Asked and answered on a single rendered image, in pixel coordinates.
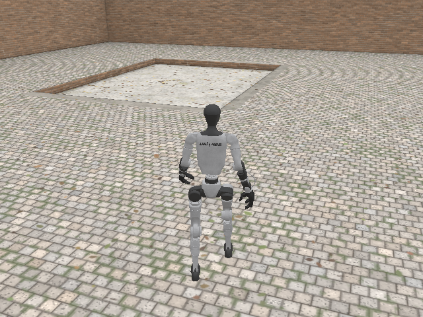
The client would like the robot shin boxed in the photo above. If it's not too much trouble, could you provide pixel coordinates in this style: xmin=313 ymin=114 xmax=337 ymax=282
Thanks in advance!
xmin=190 ymin=227 xmax=200 ymax=272
xmin=223 ymin=210 xmax=233 ymax=250

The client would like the right robot shin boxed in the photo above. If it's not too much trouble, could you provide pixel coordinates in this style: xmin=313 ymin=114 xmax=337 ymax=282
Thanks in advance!
xmin=223 ymin=210 xmax=233 ymax=250

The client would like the robot left forearm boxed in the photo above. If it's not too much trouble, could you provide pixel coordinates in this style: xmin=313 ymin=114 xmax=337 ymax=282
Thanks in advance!
xmin=179 ymin=158 xmax=188 ymax=177

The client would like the robot right forearm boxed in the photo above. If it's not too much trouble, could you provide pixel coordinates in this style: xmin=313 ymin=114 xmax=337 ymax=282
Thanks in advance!
xmin=237 ymin=161 xmax=252 ymax=193

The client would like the robot left upper arm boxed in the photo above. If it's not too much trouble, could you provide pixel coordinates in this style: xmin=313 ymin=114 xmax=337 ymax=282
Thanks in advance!
xmin=180 ymin=132 xmax=198 ymax=167

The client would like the robot left hand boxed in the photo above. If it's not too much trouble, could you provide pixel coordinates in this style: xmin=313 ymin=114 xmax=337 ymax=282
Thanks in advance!
xmin=179 ymin=173 xmax=194 ymax=184

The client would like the robot right upper arm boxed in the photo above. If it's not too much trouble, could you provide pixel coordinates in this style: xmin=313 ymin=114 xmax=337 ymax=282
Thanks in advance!
xmin=225 ymin=133 xmax=243 ymax=171

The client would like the left robot shin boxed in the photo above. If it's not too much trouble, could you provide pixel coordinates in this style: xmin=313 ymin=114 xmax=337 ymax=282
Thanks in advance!
xmin=190 ymin=227 xmax=200 ymax=272

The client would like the robot right hand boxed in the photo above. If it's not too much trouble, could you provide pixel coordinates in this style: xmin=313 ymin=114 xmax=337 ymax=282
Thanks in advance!
xmin=239 ymin=190 xmax=254 ymax=209

